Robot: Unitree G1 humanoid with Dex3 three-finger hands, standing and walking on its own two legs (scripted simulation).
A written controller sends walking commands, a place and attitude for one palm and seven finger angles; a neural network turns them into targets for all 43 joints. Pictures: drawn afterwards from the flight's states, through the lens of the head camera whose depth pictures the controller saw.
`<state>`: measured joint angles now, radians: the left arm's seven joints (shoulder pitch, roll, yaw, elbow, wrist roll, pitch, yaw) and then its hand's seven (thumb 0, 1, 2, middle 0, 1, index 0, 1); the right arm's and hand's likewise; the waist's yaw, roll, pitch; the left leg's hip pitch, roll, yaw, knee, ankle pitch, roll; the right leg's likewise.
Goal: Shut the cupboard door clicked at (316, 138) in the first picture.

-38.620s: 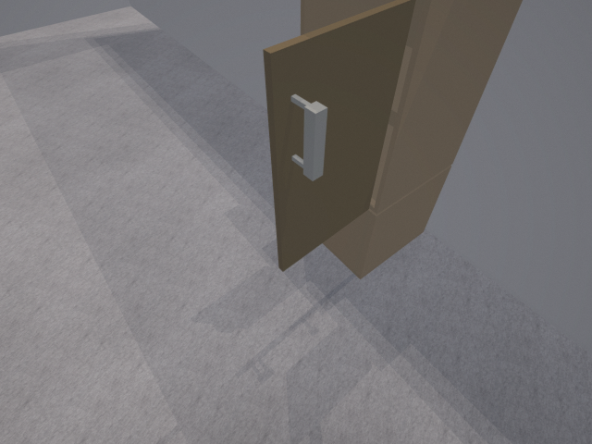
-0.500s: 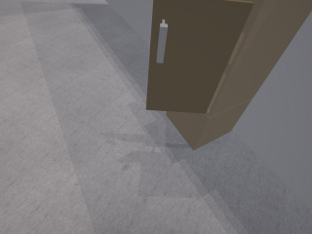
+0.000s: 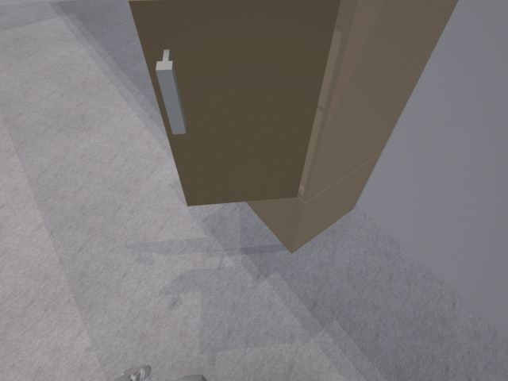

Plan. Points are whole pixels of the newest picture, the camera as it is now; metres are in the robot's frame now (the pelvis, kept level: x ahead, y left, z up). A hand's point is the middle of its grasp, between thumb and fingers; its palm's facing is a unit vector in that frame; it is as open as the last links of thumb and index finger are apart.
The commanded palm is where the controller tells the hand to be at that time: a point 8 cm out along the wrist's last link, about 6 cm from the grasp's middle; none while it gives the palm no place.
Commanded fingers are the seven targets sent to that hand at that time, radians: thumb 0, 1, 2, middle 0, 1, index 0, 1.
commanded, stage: take the last steps up to it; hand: left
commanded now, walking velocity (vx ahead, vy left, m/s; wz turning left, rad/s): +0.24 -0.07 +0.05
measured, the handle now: (173, 93) +0.60 +0.17 +0.10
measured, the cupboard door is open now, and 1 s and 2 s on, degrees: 59 59 59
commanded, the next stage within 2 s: come to a stop and stand still in 0.20 s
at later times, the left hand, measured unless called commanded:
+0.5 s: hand (181, 345) +0.21 +0.14 -0.17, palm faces +0.07 -0.98 -0.20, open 7.3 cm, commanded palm none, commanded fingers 0.00 0.90 0.90 -0.20 -0.30 -0.20 -0.30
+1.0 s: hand (150, 351) +0.19 +0.20 -0.18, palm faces +0.12 -0.97 -0.21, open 7.4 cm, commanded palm none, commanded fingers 0.00 0.90 0.90 -0.20 -0.30 -0.20 -0.30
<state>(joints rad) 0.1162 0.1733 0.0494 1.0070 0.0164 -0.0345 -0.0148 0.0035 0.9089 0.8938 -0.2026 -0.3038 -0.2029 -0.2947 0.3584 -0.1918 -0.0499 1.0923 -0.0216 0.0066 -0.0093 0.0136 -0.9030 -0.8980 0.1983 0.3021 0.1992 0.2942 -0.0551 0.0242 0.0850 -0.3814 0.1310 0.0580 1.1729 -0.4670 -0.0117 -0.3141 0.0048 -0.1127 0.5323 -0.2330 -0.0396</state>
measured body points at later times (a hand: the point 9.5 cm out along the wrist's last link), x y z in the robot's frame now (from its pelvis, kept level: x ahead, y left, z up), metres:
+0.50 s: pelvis +0.17 -0.05 +0.00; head +0.20 -0.04 +0.45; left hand +0.20 +0.19 -0.16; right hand +0.20 -0.29 -0.15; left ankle +0.13 +0.08 -0.73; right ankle +0.20 -0.19 -0.73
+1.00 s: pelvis +0.15 -0.01 +0.01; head +0.19 +0.03 +0.45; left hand +0.19 +0.25 -0.16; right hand +0.25 -0.24 -0.12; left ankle +0.15 +0.08 -0.73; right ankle +0.13 -0.16 -0.68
